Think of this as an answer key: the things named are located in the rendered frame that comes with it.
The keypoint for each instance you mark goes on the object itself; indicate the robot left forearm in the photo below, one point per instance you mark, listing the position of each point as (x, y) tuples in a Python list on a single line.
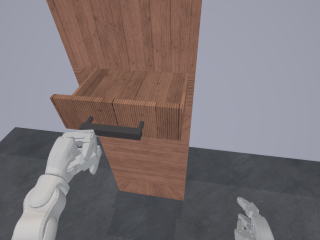
[(42, 208)]

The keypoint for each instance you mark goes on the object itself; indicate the drawer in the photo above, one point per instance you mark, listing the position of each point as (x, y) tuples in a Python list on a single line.
[(124, 98)]

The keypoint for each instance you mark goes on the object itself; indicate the right robot hand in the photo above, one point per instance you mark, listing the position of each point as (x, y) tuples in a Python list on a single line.
[(257, 228)]

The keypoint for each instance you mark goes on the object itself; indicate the handle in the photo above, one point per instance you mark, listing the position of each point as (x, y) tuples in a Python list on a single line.
[(113, 131)]

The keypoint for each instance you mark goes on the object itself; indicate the left robot hand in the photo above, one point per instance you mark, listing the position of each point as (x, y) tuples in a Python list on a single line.
[(66, 159)]

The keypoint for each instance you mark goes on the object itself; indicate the cabinet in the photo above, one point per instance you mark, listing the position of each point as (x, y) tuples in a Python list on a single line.
[(136, 35)]

